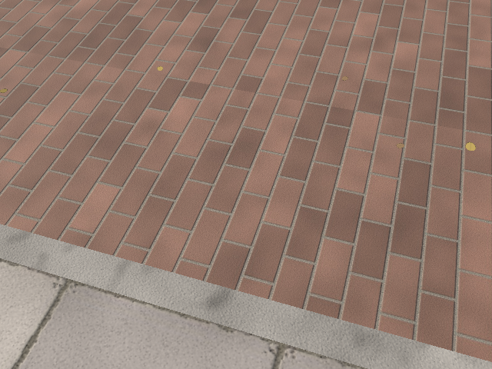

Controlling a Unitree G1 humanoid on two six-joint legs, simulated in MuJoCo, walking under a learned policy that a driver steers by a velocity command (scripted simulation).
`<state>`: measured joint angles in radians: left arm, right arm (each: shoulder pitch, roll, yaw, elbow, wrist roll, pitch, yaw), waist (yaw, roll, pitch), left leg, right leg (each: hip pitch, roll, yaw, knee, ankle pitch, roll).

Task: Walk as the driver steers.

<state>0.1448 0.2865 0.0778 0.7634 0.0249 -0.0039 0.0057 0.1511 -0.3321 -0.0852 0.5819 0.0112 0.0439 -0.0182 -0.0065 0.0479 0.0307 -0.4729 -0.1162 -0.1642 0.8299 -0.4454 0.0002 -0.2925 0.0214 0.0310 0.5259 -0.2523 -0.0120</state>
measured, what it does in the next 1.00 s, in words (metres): steps on the spot, turning left: left foot, then right foot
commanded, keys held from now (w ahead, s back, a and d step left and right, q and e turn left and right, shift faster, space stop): q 1.00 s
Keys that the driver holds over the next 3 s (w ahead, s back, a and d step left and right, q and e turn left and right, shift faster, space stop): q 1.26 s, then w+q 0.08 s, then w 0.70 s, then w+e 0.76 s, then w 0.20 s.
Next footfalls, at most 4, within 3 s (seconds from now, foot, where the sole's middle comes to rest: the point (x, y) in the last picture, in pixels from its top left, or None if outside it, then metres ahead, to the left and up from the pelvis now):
0.34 left None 0.02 0.15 -0.77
0.80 right None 0.11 -0.05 -0.77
1.20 left None -0.06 0.18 -0.77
1.64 right None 0.17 0.11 -0.77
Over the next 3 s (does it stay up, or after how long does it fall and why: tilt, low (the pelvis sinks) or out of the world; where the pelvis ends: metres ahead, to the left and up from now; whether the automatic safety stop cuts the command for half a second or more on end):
stays up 0.53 0.63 0.01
